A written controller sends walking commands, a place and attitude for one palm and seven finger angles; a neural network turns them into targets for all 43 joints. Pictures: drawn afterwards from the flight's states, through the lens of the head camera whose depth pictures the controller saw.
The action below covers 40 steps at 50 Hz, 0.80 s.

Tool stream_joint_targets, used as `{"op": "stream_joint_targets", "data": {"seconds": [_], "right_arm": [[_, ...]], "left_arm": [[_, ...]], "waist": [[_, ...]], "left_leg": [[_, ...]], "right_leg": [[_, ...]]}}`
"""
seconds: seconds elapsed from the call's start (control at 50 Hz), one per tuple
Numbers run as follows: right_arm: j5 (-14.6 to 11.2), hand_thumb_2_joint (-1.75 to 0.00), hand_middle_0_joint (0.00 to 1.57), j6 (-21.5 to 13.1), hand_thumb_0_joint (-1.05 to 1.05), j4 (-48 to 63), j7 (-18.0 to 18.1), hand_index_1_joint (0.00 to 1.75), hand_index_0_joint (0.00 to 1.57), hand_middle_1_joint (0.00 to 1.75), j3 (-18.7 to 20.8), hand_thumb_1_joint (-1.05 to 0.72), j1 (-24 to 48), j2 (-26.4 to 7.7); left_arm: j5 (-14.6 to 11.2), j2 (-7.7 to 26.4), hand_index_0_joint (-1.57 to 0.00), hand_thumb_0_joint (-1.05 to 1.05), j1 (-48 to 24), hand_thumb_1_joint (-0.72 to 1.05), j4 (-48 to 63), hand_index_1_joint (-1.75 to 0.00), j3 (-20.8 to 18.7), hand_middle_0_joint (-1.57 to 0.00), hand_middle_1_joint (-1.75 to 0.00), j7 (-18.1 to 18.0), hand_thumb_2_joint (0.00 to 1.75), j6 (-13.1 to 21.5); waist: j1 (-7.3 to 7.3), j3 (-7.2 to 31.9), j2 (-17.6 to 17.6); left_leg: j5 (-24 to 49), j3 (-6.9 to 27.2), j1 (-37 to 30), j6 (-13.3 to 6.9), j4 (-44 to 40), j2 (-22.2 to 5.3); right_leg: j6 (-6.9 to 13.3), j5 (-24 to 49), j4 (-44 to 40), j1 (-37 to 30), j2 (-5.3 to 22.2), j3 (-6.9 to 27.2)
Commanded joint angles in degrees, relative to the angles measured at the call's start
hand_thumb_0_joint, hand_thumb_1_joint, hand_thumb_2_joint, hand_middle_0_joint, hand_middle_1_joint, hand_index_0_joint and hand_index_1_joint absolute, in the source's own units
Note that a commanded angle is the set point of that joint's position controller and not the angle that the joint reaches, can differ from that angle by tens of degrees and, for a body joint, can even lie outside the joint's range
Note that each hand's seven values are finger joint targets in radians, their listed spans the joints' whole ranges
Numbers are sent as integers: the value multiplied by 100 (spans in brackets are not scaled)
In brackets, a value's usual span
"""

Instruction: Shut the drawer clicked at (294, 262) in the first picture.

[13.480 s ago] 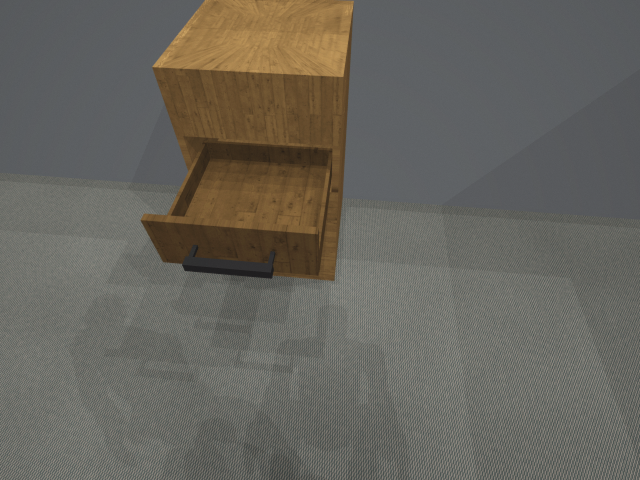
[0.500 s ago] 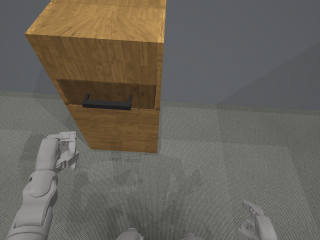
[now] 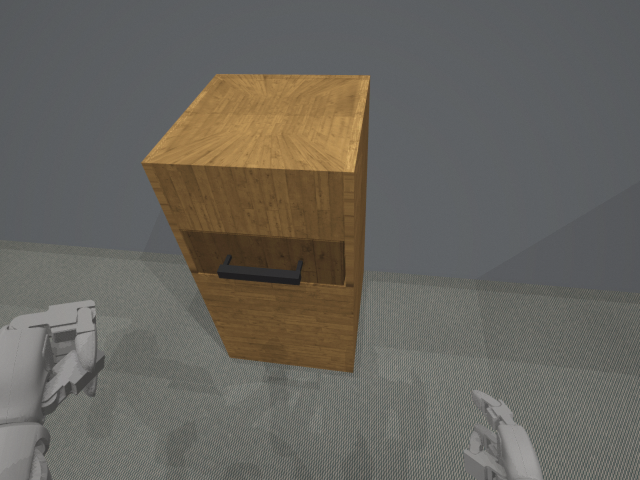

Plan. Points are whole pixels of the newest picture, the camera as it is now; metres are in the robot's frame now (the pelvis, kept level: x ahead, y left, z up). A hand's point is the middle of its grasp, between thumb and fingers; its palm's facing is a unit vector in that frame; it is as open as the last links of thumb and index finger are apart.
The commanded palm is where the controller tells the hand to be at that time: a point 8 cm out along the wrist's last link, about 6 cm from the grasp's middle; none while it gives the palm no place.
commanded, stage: draw the hand back to the body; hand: left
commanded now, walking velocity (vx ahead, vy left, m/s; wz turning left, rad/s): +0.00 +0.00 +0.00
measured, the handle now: (261, 268) +0.62 +0.23 -0.22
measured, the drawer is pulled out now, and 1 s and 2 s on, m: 0.00 0.00 0.00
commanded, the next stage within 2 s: step back with the hand held close in 0.22 s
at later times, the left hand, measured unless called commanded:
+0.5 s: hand (80, 375) +0.16 +0.23 +0.17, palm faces +0.39 -0.80 -0.45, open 3.2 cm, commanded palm +0.10 +0.26 +0.18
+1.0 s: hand (12, 449) +0.11 +0.26 +0.16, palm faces +0.35 -0.80 -0.49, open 3.2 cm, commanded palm +0.04 +0.30 +0.18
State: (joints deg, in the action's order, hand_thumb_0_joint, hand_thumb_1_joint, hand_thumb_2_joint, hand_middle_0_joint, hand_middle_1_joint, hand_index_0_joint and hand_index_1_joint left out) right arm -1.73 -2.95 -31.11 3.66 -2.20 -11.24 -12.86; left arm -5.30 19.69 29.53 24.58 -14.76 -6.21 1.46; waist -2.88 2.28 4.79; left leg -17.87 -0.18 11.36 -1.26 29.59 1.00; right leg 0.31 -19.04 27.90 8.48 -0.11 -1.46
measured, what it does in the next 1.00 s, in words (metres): shifts its weight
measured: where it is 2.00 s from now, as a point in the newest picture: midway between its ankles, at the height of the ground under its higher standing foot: outside the picture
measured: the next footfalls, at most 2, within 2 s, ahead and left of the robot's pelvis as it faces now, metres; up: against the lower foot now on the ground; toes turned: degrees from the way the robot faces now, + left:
right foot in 1.42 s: -0.18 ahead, -0.10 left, +0.00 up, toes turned +4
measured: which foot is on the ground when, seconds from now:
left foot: down 0.00-1.00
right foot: down 0.00-1.00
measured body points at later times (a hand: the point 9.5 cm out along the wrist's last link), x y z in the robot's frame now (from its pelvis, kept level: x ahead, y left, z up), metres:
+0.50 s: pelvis -0.03 -0.02 +0.00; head -0.03 -0.04 +0.45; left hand +0.14 +0.27 +0.19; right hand +0.15 -0.25 -0.08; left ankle -0.02 +0.10 -0.74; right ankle -0.05 -0.11 -0.74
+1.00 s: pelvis -0.09 +0.02 +0.00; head -0.06 +0.01 +0.45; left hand +0.08 +0.30 +0.18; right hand +0.11 -0.22 -0.08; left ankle -0.02 +0.10 -0.74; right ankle -0.05 -0.11 -0.74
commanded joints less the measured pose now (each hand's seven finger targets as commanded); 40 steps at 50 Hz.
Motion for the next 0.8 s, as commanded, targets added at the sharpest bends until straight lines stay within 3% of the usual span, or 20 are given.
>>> {"op": "stream_joint_targets", "data": {"seconds": [0.0, 0.02, 0.1, 0.12, 0.18, 0.24, 0.3, 0.32, 0.34, 0.36, 0.38, 0.42, 0.46, 0.58, 0.62, 0.72, 0.78], "right_arm": [[-4, -90, 20, -486, 0, 872, 38, 30, 20, 30, 210, -90, 707, -478], [-6, -90, 20, -521, 0, 869, 35, 30, 20, 30, 203, -90, 710, -457], [-5, -90, 20, -474, 0, 731, 69, 30, 20, 30, 284, -90, 699, -507], [1, -90, 20, -459, 0, 741, 75, 30, 20, 30, 288, -90, 675, -535], [20, -90, 20, -511, 0, 777, 111, 30, 20, 30, 289, -90, 740, -505], [34, -90, 20, -624, 0, 766, 130, 30, 20, 30, 250, -90, 788, -469], [35, -90, 20, -708, 0, 737, 152, 30, 20, 30, 250, -90, 830, -455], [35, -90, 20, -727, 0, 723, 154, 30, 20, 30, 246, -90, 813, -446], [74, -90, 20, -582, 0, 799, 88, 30, 20, 30, 335, -90, 563, -648], [94, -90, 20, -485, 0, 615, 72, 30, 20, 30, 353, -90, 526, -514], [96, -90, 20, -402, 0, 634, 41, 30, 20, 30, 382, -90, 555, -509], [115, -90, 20, -321, 0, 651, 0, 30, 20, 30, 440, -90, 557, -580], [110, -90, 20, -243, 0, 722, -2, 30, 20, 30, 487, -90, 582, -649], [92, -90, 20, -74, 0, 859, 68, 30, 20, 30, 549, -90, 643, -642], [94, -90, 20, -51, 0, 864, 101, 30, 20, 30, 548, -90, 646, -635], [95, -90, 20, -46, 0, 846, 119, 30, 20, 30, 574, -90, 621, -652], [88, -90, 20, -72, 0, 860, 97, 30, 20, 30, 588, -90, 587, -694]], "left_arm": [[-10, 1117, -140, 0, -147, 90, 1785, -160, -921, -140, -160, -69, 90, 556], [-22, 1051, -140, 0, -67, 90, 1903, -160, -909, -140, -160, -60, 90, 606], [-10, 666, -140, 0, -36, 90, 989, -160, -693, -140, -160, -12, 90, 581], [-15, 710, -140, 0, -147, 90, 1014, -160, -711, -140, -160, -13, 90, 624], [25, 893, -140, 0, -297, 90, 1342, -160, -825, -140, -160, -39, 90, 745], [24, 967, -140, 0, -319, 90, 1503, -160, -843, -140, -160, -59, 90, 802], [14, 1042, -140, 0, -304, 90, 1432, -160, -916, -140, -160, -67, 90, 803], [15, 957, -140, 0, -294, 90, 1418, -160, -854, -140, -160, -62, 90, 818], [73, 1772, -140, 0, -1024, 90, 1781, -160, -1766, -140, -160, -118, 90, 1126], [120, 1297, -140, 0, -412, 90, 1022, -160, -1462, -140, -160, -77, 90, 1178], [145, 1057, -140, 0, -46, 90, 859, -160, -1258, -140, -160, -61, 90, 1204], [167, 894, -140, 0, 205, 90, 1013, -160, -1107, -140, -160, -36, 90, 1348], [161, 879, -140, 0, 436, 90, 1231, -160, -1081, -140, -160, -54, 90, 1392], [135, 1153, -140, 0, 748, 90, 1603, -160, -1347, -140, -160, -169, 90, 1415], [122, 1197, -140, 0, 825, 90, 1642, -160, -1393, -140, -160, -199, 90, 1426], [120, 1173, -140, 0, 876, 90, 1626, -160, -1377, -140, -160, -238, 90, 1433], [140, 1100, -140, 0, 811, 90, 1693, -160, -1266, -140, -160, -250, 90, 1461]], "waist": [[4, 400, -137], [18, 308, -100], [100, -358, -617], [106, -266, -681], [22, 135, -293], [-14, 155, -191], [-31, -77, -284], [-9, -110, -164], [198, -622, -560], [261, -582, -919], [276, -505, -1006], [288, -147, -563], [267, 169, -179], [228, 668, -395], [224, 744, -299], [251, 613, -251], [303, 460, -226]], "left_leg": [[1907, 58, -518, -1, -323, -218], [1777, 60, -497, 2, -362, -222], [1251, 5, -328, -43, -392, -214], [1163, 18, -334, -63, -413, -199], [1157, -14, -498, -90, -397, -164], [1145, -1, -491, -88, -386, -141], [1076, -3, -438, -69, -390, -145], [1044, -9, -437, -64, -407, -151], [634, 138, 105, -164, -164, -209], [614, 148, 24, -147, 97, -190], [725, 125, 48, -128, 186, -207], [1036, 142, -42, -118, -55, -265], [1508, 185, -69, -141, -372, -369], [2380, 305, 56, -141, -514, -477], [2418, 332, 128, -132, -552, -491], [1941, 399, 508, -141, -685, -519], [1138, 474, 840, -171, -815, -531]], "right_leg": [[84, 2078, -432, 26, 26, -60], [83, 1971, -430, 43, 34, -61], [39, 1567, -651, 367, 14, -18], [28, 1469, -635, 315, 42, -10], [39, 1444, -591, 155, 94, 64], [55, 1438, -642, 86, 119, 107], [51, 1323, -783, 175, 108, 149], [52, 1262, -770, 170, 115, 151], [62, 1332, -1269, 663, 513, 893], [129, 1319, -1378, 777, 721, 976], [137, 1604, -1343, 764, 820, 996], [129, 1968, -1039, 537, 797, 762], [24, 2112, -716, 257, 588, 480], [-72, 2516, -374, -141, 368, 250], [-78, 2505, -320, -189, 348, 235], [-99, 2164, -289, -139, 269, 250], [-93, 1672, -333, -69, 222, 269]]}}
